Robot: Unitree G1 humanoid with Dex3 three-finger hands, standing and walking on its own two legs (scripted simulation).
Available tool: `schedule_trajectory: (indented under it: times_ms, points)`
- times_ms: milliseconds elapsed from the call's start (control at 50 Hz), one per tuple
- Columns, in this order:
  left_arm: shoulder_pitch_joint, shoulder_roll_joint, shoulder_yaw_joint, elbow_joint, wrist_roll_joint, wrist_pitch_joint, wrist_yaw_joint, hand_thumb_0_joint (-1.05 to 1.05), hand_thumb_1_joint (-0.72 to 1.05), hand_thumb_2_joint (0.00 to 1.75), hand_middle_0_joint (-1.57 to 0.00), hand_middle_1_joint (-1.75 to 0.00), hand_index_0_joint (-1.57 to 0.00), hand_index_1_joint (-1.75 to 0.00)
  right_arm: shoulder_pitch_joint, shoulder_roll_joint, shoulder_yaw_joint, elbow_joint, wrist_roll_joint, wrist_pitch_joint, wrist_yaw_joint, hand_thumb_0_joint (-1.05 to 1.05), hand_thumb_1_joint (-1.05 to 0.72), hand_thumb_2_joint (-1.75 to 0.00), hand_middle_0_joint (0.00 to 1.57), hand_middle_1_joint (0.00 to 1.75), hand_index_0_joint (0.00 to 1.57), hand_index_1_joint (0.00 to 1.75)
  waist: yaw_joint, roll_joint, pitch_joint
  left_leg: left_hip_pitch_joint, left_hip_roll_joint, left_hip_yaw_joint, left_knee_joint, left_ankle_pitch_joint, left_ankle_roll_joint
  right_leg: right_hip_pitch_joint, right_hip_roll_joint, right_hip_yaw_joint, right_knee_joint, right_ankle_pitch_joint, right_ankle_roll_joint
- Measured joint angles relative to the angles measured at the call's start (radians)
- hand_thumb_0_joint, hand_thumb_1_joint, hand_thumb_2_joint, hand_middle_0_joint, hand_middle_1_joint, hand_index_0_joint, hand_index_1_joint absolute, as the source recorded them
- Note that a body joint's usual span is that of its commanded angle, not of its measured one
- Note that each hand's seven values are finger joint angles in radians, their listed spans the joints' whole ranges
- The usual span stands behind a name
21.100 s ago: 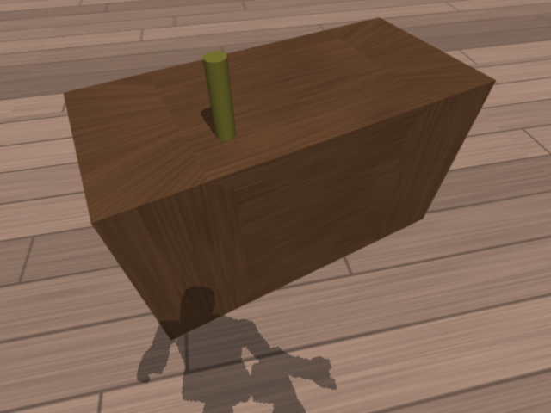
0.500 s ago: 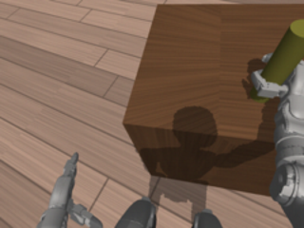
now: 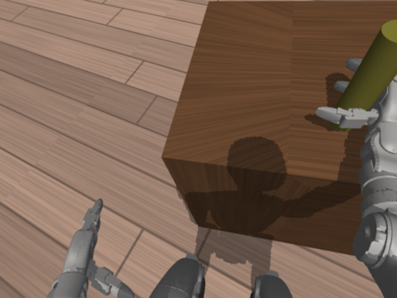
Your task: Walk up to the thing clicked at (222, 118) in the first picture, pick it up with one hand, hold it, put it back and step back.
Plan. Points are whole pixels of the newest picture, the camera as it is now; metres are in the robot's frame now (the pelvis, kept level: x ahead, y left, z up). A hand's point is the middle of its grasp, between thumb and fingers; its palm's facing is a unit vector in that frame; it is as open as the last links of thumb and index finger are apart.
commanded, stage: withdraw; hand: right
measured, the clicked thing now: (366, 86) +0.50 -0.20 +0.10
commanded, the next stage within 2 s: rise in 0.44 s
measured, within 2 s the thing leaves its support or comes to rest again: neither
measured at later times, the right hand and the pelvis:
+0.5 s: hand out of the picture +0.50 -0.25 +0.16, palm faces +0.20 +0.98 -0.02, open 16.7 cm; pelvis +0.02 +0.00 +0.02, yaw +0 degrees
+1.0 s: hand out of the picture +0.42 -0.35 +0.20, palm faces +0.47 +0.83 -0.32, open 17.7 cm; pelvis +0.03 +0.00 +0.06, yaw -1 degrees
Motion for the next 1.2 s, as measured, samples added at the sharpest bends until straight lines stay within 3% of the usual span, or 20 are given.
schedule_trajectory:
  times_ms: [140,280,440,580,620,700,840,900,1000,1200]
  points:
    - [-0.002,0.0,-0.002,0.003,0.002,0.0,0.0,-0.01,-0.53,0.05,-0.05,-0.05,-0.06,-0.05,0.004,-0.003,-0.003,0.005,0.0,-0.001,0.003,0.0,0.36,-0.28,0.59,0.44,0.59,0.44,0.001,-0.002,-0.002,0.003,-0.001,0.001,-0.002,-0.001,0.001,0.003,-0.001,0.001,-0.002,-0.001,0.002]
    - [0.002,0.012,0.007,-0.009,-0.008,0.008,0.006,-0.01,-0.51,0.04,-0.06,-0.05,-0.07,-0.05,0.021,-0.027,-0.031,-0.044,-0.001,0.026,0.014,-0.01,0.37,-0.25,0.39,0.33,0.39,0.33,0.003,0.0,0.006,0.036,-0.004,0.001,-0.021,0.0,0.001,0.035,-0.003,0.001,-0.019,-0.001,0.002]
    - [-0.017,0.01,-0.012,0.093,-0.03,0.019,0.027,-0.01,-0.51,0.03,-0.05,-0.05,-0.06,-0.04,-0.015,-0.099,-0.042,-0.068,0.017,0.096,0.059,-0.01,0.42,-0.14,0.2,0.17,0.2,0.17,-0.025,-0.007,-0.001,0.125,-0.001,0.001,-0.098,0.021,0.0,0.122,0.0,-0.001,-0.092,0.019,0.002]
    - [-0.023,0.008,-0.036,0.177,-0.061,0.01,0.038,-0.01,-0.52,0.04,-0.05,-0.04,-0.06,-0.04,-0.044,-0.146,-0.006,-0.032,0.062,0.198,0.142,-0.01,0.47,-0.06,0.11,0.08,0.1,0.09,-0.068,-0.024,-0.016,0.233,0.011,0.004,-0.183,0.043,-0.003,0.227,0.013,-0.001,-0.181,0.046,-0.002]
    - [-0.027,0.006,-0.039,0.181,-0.066,0.019,0.038,-0.01,-0.52,0.04,-0.06,-0.04,-0.06,-0.05,-0.035,-0.158,0.019,-0.046,0.015,0.231,0.134,-0.01,0.48,-0.06,0.1,0.07,0.09,0.07,-0.083,-0.022,-0.012,0.263,0.014,-0.003,-0.205,0.049,-0.005,0.262,0.016,-0.009,-0.21,0.055,-0.003]
    - [-0.02,0.008,-0.021,0.207,-0.077,0.009,0.027,-0.01,-0.52,0.05,-0.06,-0.04,-0.06,-0.05,-0.023,-0.175,0.066,-0.058,-0.029,0.265,0.084,-0.01,0.51,-0.05,0.08,0.06,0.08,0.07,-0.113,-0.021,0.002,0.319,0.021,-0.009,-0.25,0.065,-0.007,0.324,0.024,-0.016,-0.265,0.075,-0.005]
    - [-0.023,0.01,-0.023,0.28,-0.085,0.039,0.01,-0.01,-0.52,0.05,-0.05,-0.04,-0.05,-0.05,0.04,-0.232,0.03,-0.084,-0.071,0.3,0.003,-0.01,0.57,-0.04,0.07,0.06,0.07,0.06,-0.139,-0.015,0.027,0.371,0.024,-0.013,-0.307,0.089,-0.006,0.382,0.028,-0.022,-0.332,0.105,-0.004]
    - [-0.023,0.014,-0.015,0.293,-0.088,0.05,0.012,-0.01,-0.52,0.06,-0.05,-0.04,-0.05,-0.04,0.085,-0.236,0.019,-0.123,-0.071,0.303,-0.028,-0.01,0.58,-0.03,0.06,0.06,0.06,0.06,-0.153,-0.015,0.03,0.396,0.025,-0.01,-0.328,0.096,-0.005,0.405,0.028,-0.019,-0.352,0.112,-0.002]
    - [-0.024,0.03,0.018,0.278,-0.095,0.038,0.024,-0.01,-0.52,0.06,-0.05,-0.04,-0.05,-0.04,0.226,-0.2,0.039,-0.249,-0.052,0.305,-0.055,-0.01,0.59,-0.04,0.06,0.06,0.06,0.06,-0.177,-0.022,0.02,0.452,0.027,-0.007,-0.362,0.104,-0.005,0.458,0.031,-0.018,-0.383,0.118,-0.003]
    - [-0.033,0.015,0.066,0.344,-0.109,0.046,0.025,-0.01,-0.52,0.06,-0.05,-0.04,-0.05,-0.04,0.761,0.0,0.092,-0.867,0.017,0.323,-0.059,-0.01,0.6,-0.04,0.06,0.06,0.06,0.06,-0.222,-0.042,0.049,0.571,0.029,-0.007,-0.421,0.119,-0.004,0.579,0.034,-0.019,-0.447,0.137,-0.003]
